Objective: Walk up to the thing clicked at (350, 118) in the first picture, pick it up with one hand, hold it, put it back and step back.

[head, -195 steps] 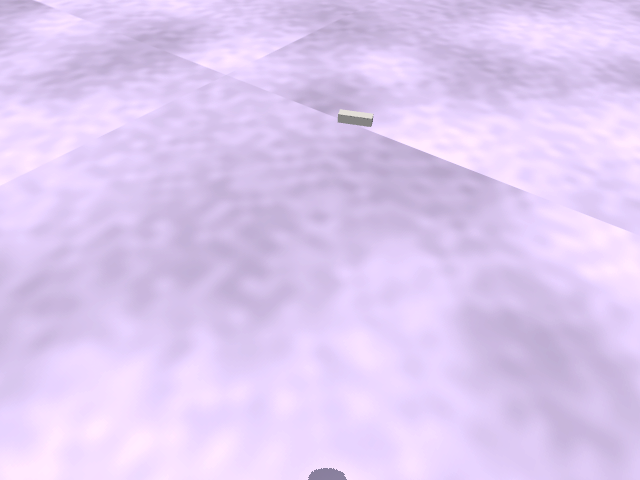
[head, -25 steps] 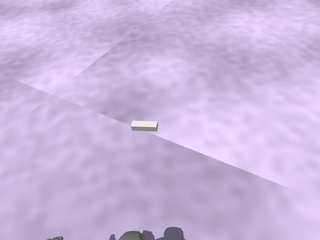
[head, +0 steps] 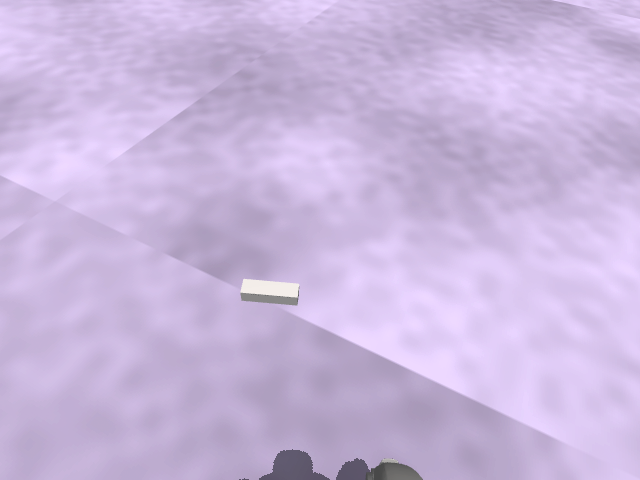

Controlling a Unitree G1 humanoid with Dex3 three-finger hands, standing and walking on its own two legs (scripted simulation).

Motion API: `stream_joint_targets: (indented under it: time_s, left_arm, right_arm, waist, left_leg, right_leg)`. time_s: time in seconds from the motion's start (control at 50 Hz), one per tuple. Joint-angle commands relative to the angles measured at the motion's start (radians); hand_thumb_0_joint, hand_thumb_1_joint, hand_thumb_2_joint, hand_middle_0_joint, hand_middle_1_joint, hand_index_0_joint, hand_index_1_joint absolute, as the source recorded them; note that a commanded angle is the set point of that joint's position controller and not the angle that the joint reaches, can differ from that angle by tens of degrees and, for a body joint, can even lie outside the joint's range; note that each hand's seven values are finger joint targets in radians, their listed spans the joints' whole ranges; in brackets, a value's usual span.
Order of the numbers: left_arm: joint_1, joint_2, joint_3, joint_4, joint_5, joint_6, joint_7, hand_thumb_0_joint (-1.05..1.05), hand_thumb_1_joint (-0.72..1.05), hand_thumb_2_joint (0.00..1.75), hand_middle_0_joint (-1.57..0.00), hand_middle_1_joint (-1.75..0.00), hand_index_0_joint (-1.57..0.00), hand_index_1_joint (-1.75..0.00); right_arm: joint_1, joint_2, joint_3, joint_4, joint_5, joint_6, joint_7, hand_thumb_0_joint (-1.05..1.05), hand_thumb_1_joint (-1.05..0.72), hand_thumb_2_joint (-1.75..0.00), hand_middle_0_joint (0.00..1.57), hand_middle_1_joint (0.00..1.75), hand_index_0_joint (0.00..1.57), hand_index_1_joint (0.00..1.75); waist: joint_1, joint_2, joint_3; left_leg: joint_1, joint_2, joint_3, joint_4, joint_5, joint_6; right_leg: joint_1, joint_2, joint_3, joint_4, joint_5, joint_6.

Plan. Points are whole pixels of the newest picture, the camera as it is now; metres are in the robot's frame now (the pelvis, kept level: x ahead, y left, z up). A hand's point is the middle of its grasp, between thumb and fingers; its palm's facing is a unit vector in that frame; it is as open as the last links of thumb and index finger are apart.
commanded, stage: walk up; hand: left
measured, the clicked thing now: (270, 292) +0.85 +0.17 -0.75
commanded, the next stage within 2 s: none
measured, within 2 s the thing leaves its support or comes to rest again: neither
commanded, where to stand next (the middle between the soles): +0.47 +0.03 m, yaw -1 degrees
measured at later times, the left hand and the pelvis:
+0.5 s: hand (124, 423) +0.22 +0.28 -0.14, palm faces +0.00 -0.92 -0.39, open 7.4 cm; pelvis +0.17 +0.00 -0.01, yaw +1 degrees
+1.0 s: hand (164, 298) +0.44 +0.29 -0.15, palm faces -0.08 -0.91 -0.41, open 7.4 cm; pelvis +0.33 +0.02 -0.02, yaw -2 degrees
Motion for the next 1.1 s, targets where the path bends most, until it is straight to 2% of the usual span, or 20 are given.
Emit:
stream_joint_targets:
  time_s: [0.0, 0.12, 0.14, 0.16, 0.18, 0.3, 0.44, 0.5, 0.52, 0.54, 0.56, 0.66, 0.74, 0.84, 0.9, 0.92, 0.94, 0.96, 0.98, 1.08]
  left_arm:
    - [-0.045, 0.153, 0.05, -0.086, 0.008, -0.027, -0.003, 0.0, 0.9, 0.9, -0.2, -0.3, -0.2, -0.3]
    - [0.029, 0.178, 0.074, -0.054, 0.01, -0.042, 0.005, 0.0, 0.9, 0.9, -0.2, -0.3, -0.2, -0.3]
    - [0.118, 0.214, 0.09, -0.039, 0.012, -0.053, 0.019, 0.0, 0.9, 0.9, -0.2, -0.3, -0.2, -0.3]
    - [0.198, 0.306, 0.115, -0.043, 0.015, -0.064, 0.034, 0.0, 0.9, 0.9, -0.2, -0.3, -0.2, -0.3]
    - [0.169, 0.357, 0.114, -0.063, 0.005, -0.063, 0.036, 0.0, 0.9, 0.9, -0.2, -0.3, -0.2, -0.3]
    - [-0.006, 0.249, 0.08, -0.121, 0.0, -0.058, 0.038, 0.0, 0.9, 0.9, -0.2, -0.3, -0.2, -0.3]
    - [-0.031, 0.271, 0.086, -0.15, 0.008, -0.052, 0.026, 0.0, 0.9, 0.9, -0.2, -0.3, -0.2, -0.3]
    - [-0.08, 0.229, 0.066, -0.156, 0.013, -0.037, 0.023, 0.0, 0.9, 0.9, -0.2, -0.3, -0.2, -0.3]
    - [-0.064, 0.175, 0.048, -0.159, 0.021, -0.03, 0.023, 0.0, 0.9, 0.9, -0.2, -0.3, -0.2, -0.3]
    - [-0.036, 0.099, 0.027, -0.172, 0.003, -0.027, 0.022, 0.0, 0.9, 0.9, -0.2, -0.3, -0.2, -0.3]
    - [-0.039, 0.192, 0.048, -0.149, 0.006, -0.022, 0.04, 0.0, 0.9, 0.9, -0.2, -0.3, -0.2, -0.3]
    - [0.041, 0.214, 0.055, -0.051, -0.001, -0.023, 0.026, 0.0, 0.9, 0.9, -0.2, -0.3, -0.2, -0.3]
    - [-0.03, 0.184, 0.055, -0.085, 0.01, -0.012, 0.002, 0.0, 0.9, 0.9, -0.2, -0.3, -0.2, -0.3]
    - [-0.068, 0.162, 0.055, -0.095, 0.007, -0.025, -0.001, 0.0, 0.9, 0.9, -0.2, -0.3, -0.2, -0.3]
    - [0.026, 0.163, 0.065, -0.057, 0.01, -0.04, 0.021, 0.0, 0.9, 0.9, -0.2, -0.3, -0.2, -0.3]
    - [0.058, 0.195, 0.069, -0.044, 0.015, -0.046, 0.039, 0.0, 0.9, 0.9, -0.2, -0.3, -0.2, -0.3]
    - [0.112, 0.279, 0.092, -0.06, 0.016, -0.052, 0.051, 0.0, 0.9, 0.9, -0.2, -0.3, -0.2, -0.3]
    - [0.063, 0.314, 0.088, -0.075, 0.003, -0.047, 0.052, 0.0, 0.9, 0.9, -0.2, -0.3, -0.2, -0.3]
    - [0.045, 0.304, 0.084, -0.082, -0.007, -0.039, 0.053, 0.0, 0.9, 0.9, -0.2, -0.3, -0.2, -0.3]
    - [-0.075, 0.232, 0.051, -0.11, 0.009, -0.02, 0.064, 0.0, 0.9, 0.9, -0.2, -0.3, -0.2, -0.3]
  right_arm:
    - [0.031, -0.291, -0.087, -0.067, 0.009, -0.02, -0.019, 0.0, -0.9, -0.9, 0.2, 0.3, 0.2, 0.3]
    - [-0.002, -0.261, -0.071, -0.099, 0.012, 0.0, -0.019, 0.0, -0.9, -0.9, 0.2, 0.3, 0.2, 0.3]
    - [0.028, -0.213, -0.053, -0.102, 0.013, 0.0, -0.02, 0.0, -0.9, -0.9, 0.2, 0.3, 0.2, 0.3]
    - [0.064, -0.143, -0.029, -0.119, 0.011, -0.001, -0.019, 0.0, -0.9, -0.9, 0.2, 0.3, 0.2, 0.3]
    - [0.057, -0.212, -0.045, -0.104, 0.012, 0.01, -0.026, 0.0, -0.9, -0.9, 0.2, 0.3, 0.2, 0.3]
    - [0.094, -0.235, -0.065, -0.014, 0.008, 0.027, -0.009, 0.0, -0.9, -0.9, 0.2, 0.3, 0.2, 0.3]
    - [0.023, -0.219, -0.076, -0.023, -0.009, 0.017, 0.014, 0.0, -0.9, -0.9, 0.2, 0.3, 0.2, 0.3]
    - [0.16, -0.24, -0.095, 0.025, -0.014, 0.002, 0.0, 0.0, -0.9, -0.9, 0.2, 0.3, 0.2, 0.3]
    - [0.247, -0.284, -0.11, 0.052, -0.019, -0.004, -0.014, 0.0, -0.9, -0.9, 0.2, 0.3, 0.2, 0.3]
    - [0.274, -0.382, -0.129, 0.028, -0.028, -0.013, -0.023, 0.0, -0.9, -0.9, 0.2, 0.3, 0.2, 0.3]
    - [0.206, -0.418, -0.131, -0.01, -0.002, -0.015, -0.023, 0.0, -0.9, -0.9, 0.2, 0.3, 0.2, 0.3]
    - [0.064, -0.305, -0.083, -0.03, 0.003, -0.021, -0.036, 0.0, -0.9, -0.9, 0.2, 0.3, 0.2, 0.3]
    - [0.078, -0.314, -0.088, -0.047, -0.001, -0.021, -0.032, 0.0, -0.9, -0.9, 0.2, 0.3, 0.2, 0.3]
    - [0.073, -0.309, -0.081, -0.064, 0.0, -0.009, -0.027, 0.0, -0.9, -0.9, 0.2, 0.3, 0.2, 0.3]
    - [0.059, -0.264, -0.062, -0.078, 0.009, 0.009, -0.029, 0.0, -0.9, -0.9, 0.2, 0.3, 0.2, 0.3]
    - [0.066, -0.198, -0.035, -0.073, 0.017, 0.013, -0.038, 0.0, -0.9, -0.9, 0.2, 0.3, 0.2, 0.3]
    - [0.093, -0.128, -0.01, -0.098, 0.024, 0.011, -0.041, 0.0, -0.9, -0.9, 0.2, 0.3, 0.2, 0.3]
    - [0.106, -0.189, -0.027, -0.071, 0.018, 0.031, -0.054, 0.0, -0.9, -0.9, 0.2, 0.3, 0.2, 0.3]
    - [0.086, -0.243, -0.048, -0.052, 0.01, 0.042, -0.063, 0.0, -0.9, -0.9, 0.2, 0.3, 0.2, 0.3]
    - [0.125, -0.209, -0.039, 0.027, 0.015, 0.044, -0.057, 0.0, -0.9, -0.9, 0.2, 0.3, 0.2, 0.3]
  waist:
    - [-0.024, 0.191, -0.008]
    - [0.049, 0.093, -0.057]
    - [0.093, -0.039, -0.118]
    - [0.112, -0.267, -0.169]
    - [0.104, -0.18, -0.129]
    - [0.015, -0.119, -0.05]
    - [0.023, -0.115, -0.051]
    - [-0.075, 0.017, -0.082]
    - [-0.115, 0.18, -0.099]
    - [-0.118, 0.408, -0.07]
    - [-0.098, 0.287, -0.035]
    - [-0.006, 0.208, 0.007]
    - [-0.029, 0.218, 0.0]
    - [-0.029, 0.185, -0.025]
    - [0.037, 0.111, -0.072]
    - [0.064, -0.004, -0.105]
    - [0.077, -0.234, -0.179]
    - [0.055, -0.167, -0.129]
    - [0.052, -0.095, -0.078]
    - [0.0, -0.146, -0.09]
  left_leg:
    - [0.004, 0.242, -0.171, -0.197, 0.148, 0.186]
    - [-0.148, 0.173, -0.104, 0.047, 0.067, 0.113]
    - [-0.192, 0.113, -0.055, 0.271, 0.094, 0.083]
    - [-0.349, 0.0, -0.01, 0.565, -0.172, 0.032]
    - [-0.488, -0.045, -0.084, 0.668, -0.301, 0.01]
    - [-0.345, 0.072, -0.15, 0.498, -0.134, -0.015]
    - [-0.209, 0.056, -0.067, 0.212, 0.001, -0.041]
    - [0.081, -0.001, -0.013, 0.117, -0.001, -0.028]
    - [0.175, 0.037, -0.116, 0.038, -0.191, 0.002]
    - [0.207, 0.299, -0.641, -0.219, -0.546, 0.094]
    - [0.12, 0.426, -0.845, -0.302, -0.602, 0.213]
    - [-0.052, 0.256, -0.347, -0.211, -0.116, 0.164]
    - [-0.017, 0.265, -0.288, -0.219, -0.102, 0.206]
    - [-0.035, 0.216, -0.196, -0.131, 0.024, 0.172]
    - [-0.134, 0.173, -0.13, 0.089, 0.166, 0.115]
    - [-0.201, 0.109, -0.07, 0.261, 0.198, 0.067]
    - [-0.328, 0.015, -0.021, 0.528, -0.052, 0.005]
    - [-0.413, -0.021, -0.096, 0.573, -0.306, -0.005]
    - [-0.391, 0.015, -0.147, 0.64, -0.343, -0.004]
    - [-0.259, 0.034, -0.112, 0.435, -0.202, -0.022]
  right_leg:
    - [0.005, -0.024, -0.037, -0.175, 0.112, -0.005]
    - [0.367, 0.069, -0.092, -0.333, 0.133, -0.038]
    - [0.499, 0.029, -0.009, -0.412, 0.041, -0.064]
    - [0.602, -0.224, 0.375, -0.536, -0.088, -0.132]
    - [0.595, -0.35, 0.662, -0.647, -0.197, -0.254]
    - [0.296, -0.173, 0.192, -0.616, -0.004, -0.219]
    - [0.183, -0.16, 0.112, -0.596, -0.221, -0.206]
    - [0.0, -0.093, 0.031, -0.383, -0.314, -0.153]
    - [-0.093, -0.039, -0.016, -0.147, -0.308, -0.122]
    - [-0.298, 0.124, -0.073, 0.186, -0.257, -0.049]
    - [-0.309, 0.091, 0.048, 0.273, -0.258, -0.059]
    - [-0.093, -0.005, 0.057, 0.129, -0.045, -0.02]
    - [-0.059, -0.015, 0.002, -0.031, -0.018, -0.003]
    - [0.091, 0.039, -0.054, -0.242, 0.064, -0.014]
    - [0.356, 0.096, -0.085, -0.373, 0.119, -0.032]
    - [0.462, 0.043, 0.006, -0.427, 0.148, -0.056]
    - [0.564, -0.217, 0.374, -0.52, 0.187, -0.14]
    - [0.504, -0.321, 0.545, -0.582, 0.131, -0.252]
    - [0.409, -0.317, 0.51, -0.558, 0.135, -0.293]
    - [0.247, -0.156, 0.162, -0.474, 0.323, -0.225]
